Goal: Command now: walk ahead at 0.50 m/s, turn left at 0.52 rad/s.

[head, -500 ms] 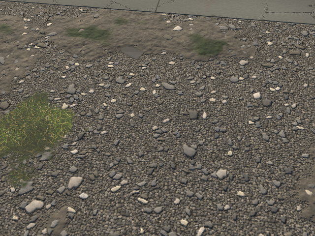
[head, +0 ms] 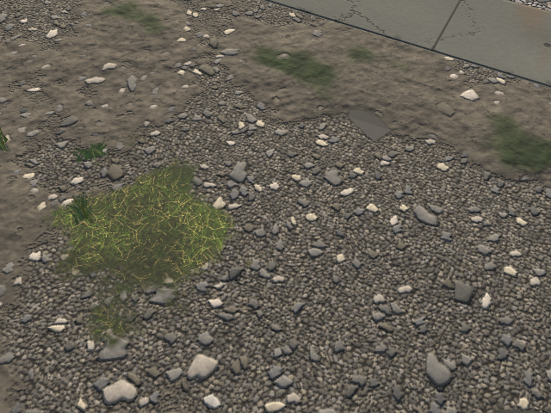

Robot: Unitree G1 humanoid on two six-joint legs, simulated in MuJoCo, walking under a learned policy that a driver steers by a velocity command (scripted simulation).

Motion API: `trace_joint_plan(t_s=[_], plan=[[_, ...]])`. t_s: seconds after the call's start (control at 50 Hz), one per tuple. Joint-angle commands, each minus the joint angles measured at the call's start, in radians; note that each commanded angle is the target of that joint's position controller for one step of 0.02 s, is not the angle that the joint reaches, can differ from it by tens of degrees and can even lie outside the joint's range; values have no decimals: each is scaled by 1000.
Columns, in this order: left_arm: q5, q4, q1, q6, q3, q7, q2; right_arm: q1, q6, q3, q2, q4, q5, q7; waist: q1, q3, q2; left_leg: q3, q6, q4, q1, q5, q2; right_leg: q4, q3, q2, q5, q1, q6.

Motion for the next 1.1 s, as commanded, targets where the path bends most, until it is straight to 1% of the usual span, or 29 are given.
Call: trace_joint_plan(t_s=[0.02,0.04,0.06,0.14,0.22,0.3,0.36,0.4,0.42,0.44,0.46,0.48,0.5,0.52,0.56,0.6,0.7,0.78,0.84,0.88,0.9,0.92,0.94,0.96,0.98,1.0,1.02,1.06,1.1], plan=[[-25,-154,-97,-82,11,-15,128,252,-12,-56,-172,-14,-2,-17,-127,-225,51,-593,239,-321,718,-18,308,291,144,-22,76,-639,-34],[0,-151,-112,-83,15,-8,127,184,-11,-48,-146,-28,-5,-19,-85,-157,6,-506,215,-334,571,86,273,199,136,-52,124,-584,-29],[13,-150,-100,-73,25,-5,137,140,-11,-37,-119,-47,-15,-22,-48,-132,19,-448,206,-358,468,179,244,149,140,-74,154,-508,-23],[26,-159,-98,-32,18,-2,92,128,-15,-44,-142,-48,-12,-39,-11,-84,34,-345,214,-412,283,304,196,-17,106,-64,235,-436,32],[21,-190,-246,-35,0,-9,50,176,-5,-49,-157,-23,-2,-57,-67,-56,66,-264,147,-402,230,204,126,-330,91,-14,517,-371,50],[4,-209,-338,-51,1,-30,66,254,-3,-42,-148,21,2,-58,-117,-43,83,-312,126,-367,303,107,171,-471,98,6,608,-326,27],[4,-218,-335,-60,14,-38,98,267,3,-44,-151,37,-3,-58,-104,-33,103,-379,109,-298,410,144,222,-522,101,9,492,-326,-19],[8,-193,-232,-66,29,-33,119,245,10,-42,-143,36,-4,-57,-42,-63,117,-370,82,-201,432,311,198,-579,64,34,445,-190,-63],[18,-170,-113,-70,44,-27,153,236,9,-28,-110,26,-10,-55,14,-161,92,-325,53,-38,389,369,145,-560,106,-20,474,4,-110],[28,-155,38,-70,63,-24,228,295,3,-8,-62,10,-26,-56,42,-320,-64,-245,2,263,183,141,51,-521,332,-203,496,325,-211],[13,-102,124,-55,76,-36,251,397,-10,4,-27,13,2,-55,21,-389,-343,-167,-60,543,-133,-385,-60,-667,752,-353,208,537,-338],[-12,-108,114,-52,53,-39,163,323,-15,-12,-119,20,13,-55,53,-280,-205,-224,-57,639,-254,-382,-2,-726,790,-343,-15,480,-305],[-8,-116,49,-45,39,-34,125,206,-16,-21,-148,-5,12,-53,60,-152,-113,-190,-55,644,-288,-290,40,-743,653,-307,8,354,-264],[5,-125,-3,-39,30,-33,111,147,-17,-18,-135,-20,-2,-53,39,-83,-55,-150,-58,606,-265,-220,79,-764,548,-266,122,234,-252],[19,-124,-49,-39,17,-32,83,142,-20,-19,-103,-24,-13,-47,-9,-46,-77,-134,-66,504,-185,-139,133,-807,428,-201,284,103,-241],[10,-112,-46,-43,16,-32,82,164,-15,-14,-69,-14,-10,-45,-25,-57,-104,-107,-78,439,-146,-122,143,-836,352,-177,387,66,-248],[-5,-72,2,-34,30,-20,135,16,-21,5,-27,-52,-20,-42,12,-28,-71,-72,-108,145,-145,92,148,-878,224,-152,533,47,-244],[-18,-32,80,-16,33,-13,150,-106,-38,7,-26,-79,-10,-26,50,-6,-69,-56,-122,-44,-48,224,95,-848,206,-140,530,37,-227],[-24,-17,104,0,37,-5,157,-149,-52,-2,-50,-98,-4,-13,42,1,-82,-77,-106,-127,-9,187,79,-793,265,-174,499,90,-208],[-22,-14,92,10,44,1,173,-99,-60,-14,-79,-86,-4,-14,-2,-19,-99,-72,-84,-170,91,131,68,-729,291,-185,534,104,-186],[-21,-16,82,12,41,3,165,-11,-62,-30,-106,-60,-8,-20,-51,-66,-93,-56,-60,-204,230,119,57,-640,270,-151,619,83,-164],[-11,-27,74,10,28,1,127,124,-64,-50,-152,-33,-21,-30,-116,-172,-70,-99,-19,-177,456,131,121,-453,232,-93,603,-6,-131],[19,-59,104,1,2,1,46,285,-57,-69,-234,-19,-34,-41,-157,-344,104,-328,55,-128,780,147,347,-118,156,8,284,-243,-81],[-17,-76,207,-13,-12,0,6,315,-43,-71,-248,3,-32,-32,-113,-441,360,-719,168,-276,923,-124,489,127,148,78,-120,-510,-50],[-41,-61,140,-11,17,3,115,279,-40,-49,-154,-1,-23,-32,-133,-309,207,-681,136,-331,816,-285,447,231,196,17,-64,-593,-48],[-41,-82,55,-7,28,3,142,218,-40,-35,-114,-1,-16,-35,-126,-183,145,-534,104,-351,687,-247,416,236,172,-16,30,-616,-49],[-30,-83,28,1,30,4,128,157,-42,-23,-85,0,-22,-31,-93,-121,89,-429,90,-381,565,-141,373,213,160,-49,104,-573,-42],[-23,-86,34,20,32,-2,89,86,-51,-19,-56,13,-33,-30,-40,-60,124,-277,81,-443,415,-13,318,152,159,-94,183,-487,-32],[-24,-94,25,38,29,-4,58,67,-63,-26,-62,30,-32,-32,-22,-39,110,-182,90,-484,364,86,311,132,149,-102,228,-474,-21]])
Keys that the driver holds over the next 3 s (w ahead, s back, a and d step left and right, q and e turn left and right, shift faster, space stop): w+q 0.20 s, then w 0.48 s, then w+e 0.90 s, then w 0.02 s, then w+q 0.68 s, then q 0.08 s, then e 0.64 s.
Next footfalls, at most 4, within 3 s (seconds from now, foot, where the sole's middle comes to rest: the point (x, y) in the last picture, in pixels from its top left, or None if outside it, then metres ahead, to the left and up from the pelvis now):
0.42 right None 0.43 -0.10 -0.75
0.92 left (217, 326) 0.64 0.19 -0.75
1.44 right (324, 240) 0.91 -0.08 -0.75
1.98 left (282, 145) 1.27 0.04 -0.75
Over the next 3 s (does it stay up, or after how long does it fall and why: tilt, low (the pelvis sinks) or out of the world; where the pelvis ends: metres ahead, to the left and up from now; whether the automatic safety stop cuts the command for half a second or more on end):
stays up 1.44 -0.04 0.02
